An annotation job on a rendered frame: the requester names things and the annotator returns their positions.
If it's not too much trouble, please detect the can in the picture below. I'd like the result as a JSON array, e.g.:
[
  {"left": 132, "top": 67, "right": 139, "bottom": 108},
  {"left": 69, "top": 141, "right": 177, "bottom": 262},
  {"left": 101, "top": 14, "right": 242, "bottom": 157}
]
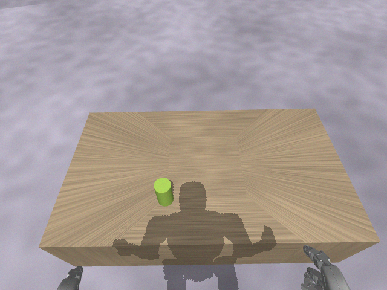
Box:
[{"left": 154, "top": 178, "right": 174, "bottom": 207}]

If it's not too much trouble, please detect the right robot hand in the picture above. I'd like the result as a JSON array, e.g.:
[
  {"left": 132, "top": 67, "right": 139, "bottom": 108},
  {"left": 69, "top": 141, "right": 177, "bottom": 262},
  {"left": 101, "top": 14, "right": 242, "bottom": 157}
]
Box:
[{"left": 301, "top": 245, "right": 350, "bottom": 290}]

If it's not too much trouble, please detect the left robot hand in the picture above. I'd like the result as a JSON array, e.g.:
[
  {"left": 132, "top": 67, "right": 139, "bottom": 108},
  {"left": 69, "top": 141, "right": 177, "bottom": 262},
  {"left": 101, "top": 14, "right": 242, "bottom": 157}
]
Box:
[{"left": 57, "top": 266, "right": 83, "bottom": 290}]

